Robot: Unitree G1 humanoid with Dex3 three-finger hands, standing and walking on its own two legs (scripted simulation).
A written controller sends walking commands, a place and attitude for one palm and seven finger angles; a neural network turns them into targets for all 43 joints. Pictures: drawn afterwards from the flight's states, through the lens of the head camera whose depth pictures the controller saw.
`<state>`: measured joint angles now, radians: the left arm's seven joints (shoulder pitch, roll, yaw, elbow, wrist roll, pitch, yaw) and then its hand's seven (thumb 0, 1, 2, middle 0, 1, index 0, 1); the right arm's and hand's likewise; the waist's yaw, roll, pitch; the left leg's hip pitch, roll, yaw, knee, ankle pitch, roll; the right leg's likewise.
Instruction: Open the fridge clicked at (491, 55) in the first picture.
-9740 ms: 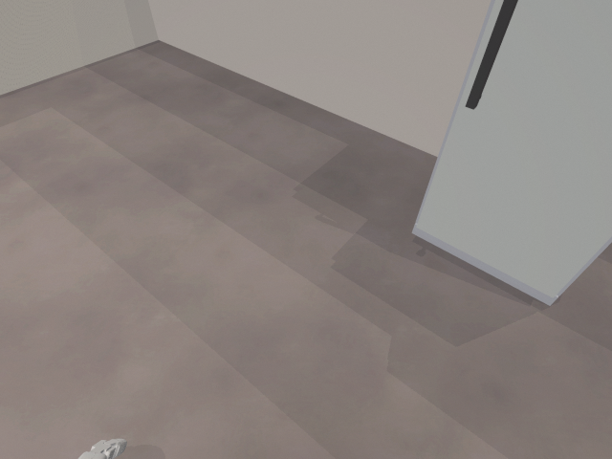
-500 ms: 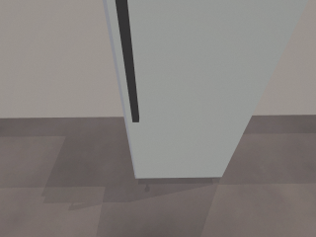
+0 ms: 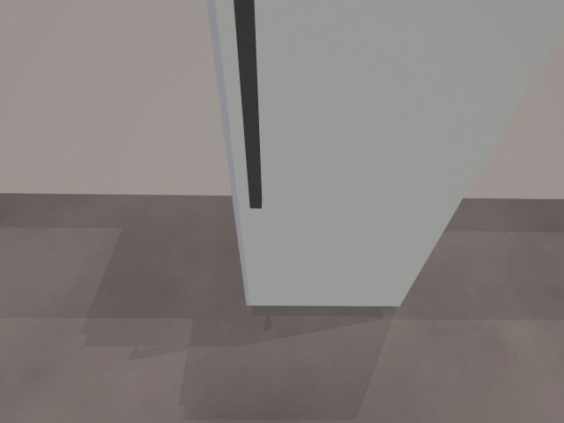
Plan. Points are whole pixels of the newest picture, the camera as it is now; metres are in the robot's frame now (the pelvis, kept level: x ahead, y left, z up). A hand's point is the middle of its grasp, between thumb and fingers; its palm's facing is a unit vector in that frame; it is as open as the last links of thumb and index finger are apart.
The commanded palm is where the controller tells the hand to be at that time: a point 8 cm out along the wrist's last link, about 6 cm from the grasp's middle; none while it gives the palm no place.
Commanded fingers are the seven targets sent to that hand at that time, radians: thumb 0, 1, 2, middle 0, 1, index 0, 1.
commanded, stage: come to a stop and stand still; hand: left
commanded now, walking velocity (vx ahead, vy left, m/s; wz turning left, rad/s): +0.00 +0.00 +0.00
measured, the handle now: (252, 114) +0.60 +0.09 +0.13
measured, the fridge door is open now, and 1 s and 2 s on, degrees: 0 0 0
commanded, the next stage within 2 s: look again from close up in 0.48 s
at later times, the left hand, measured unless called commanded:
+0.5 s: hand out of the picture +0.02 +0.16 -0.18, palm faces -0.01 -0.98 -0.20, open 7.4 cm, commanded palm none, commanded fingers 0.00 0.90 0.90 -0.20 -0.30 -0.20 -0.30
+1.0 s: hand out of the picture +0.00 +0.14 -0.18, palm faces +0.01 -0.99 -0.17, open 7.4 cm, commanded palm none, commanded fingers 0.00 0.90 0.90 -0.20 -0.30 -0.20 -0.30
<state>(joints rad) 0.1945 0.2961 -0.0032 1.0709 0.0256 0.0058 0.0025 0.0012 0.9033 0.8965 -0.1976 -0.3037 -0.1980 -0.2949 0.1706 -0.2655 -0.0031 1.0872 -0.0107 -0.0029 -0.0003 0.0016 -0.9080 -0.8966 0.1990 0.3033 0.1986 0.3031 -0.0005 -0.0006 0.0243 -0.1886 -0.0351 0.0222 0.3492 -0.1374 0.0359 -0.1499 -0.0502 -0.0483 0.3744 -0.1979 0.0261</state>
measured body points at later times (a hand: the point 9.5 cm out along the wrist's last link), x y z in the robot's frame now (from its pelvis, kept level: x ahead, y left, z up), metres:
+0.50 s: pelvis +0.02 -0.01 +0.00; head +0.02 -0.01 +0.45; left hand +0.02 +0.22 -0.16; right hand +0.04 -0.25 -0.16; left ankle +0.03 +0.09 -0.75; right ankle +0.00 -0.13 -0.75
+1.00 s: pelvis +0.02 -0.02 +0.00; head +0.02 -0.02 +0.45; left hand +0.00 +0.20 -0.16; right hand +0.00 -0.23 -0.16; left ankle +0.03 +0.09 -0.75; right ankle +0.00 -0.13 -0.75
